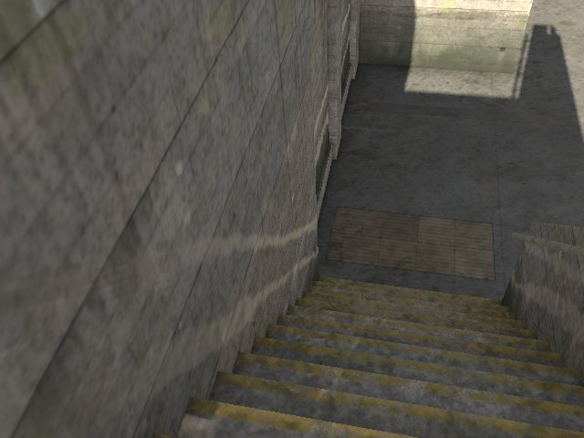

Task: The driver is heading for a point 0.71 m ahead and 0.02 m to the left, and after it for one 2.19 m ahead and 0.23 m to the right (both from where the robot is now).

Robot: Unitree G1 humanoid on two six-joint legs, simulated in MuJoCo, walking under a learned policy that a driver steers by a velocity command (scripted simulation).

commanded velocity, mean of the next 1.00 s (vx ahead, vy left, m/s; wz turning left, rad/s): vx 0.50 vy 0.00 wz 0.08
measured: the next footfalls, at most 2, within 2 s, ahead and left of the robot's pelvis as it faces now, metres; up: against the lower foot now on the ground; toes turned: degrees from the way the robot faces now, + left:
left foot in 0.46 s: +0.30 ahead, +0.15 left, -0.23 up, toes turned -12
right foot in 0.94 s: +0.49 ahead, -0.16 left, -0.46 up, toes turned +12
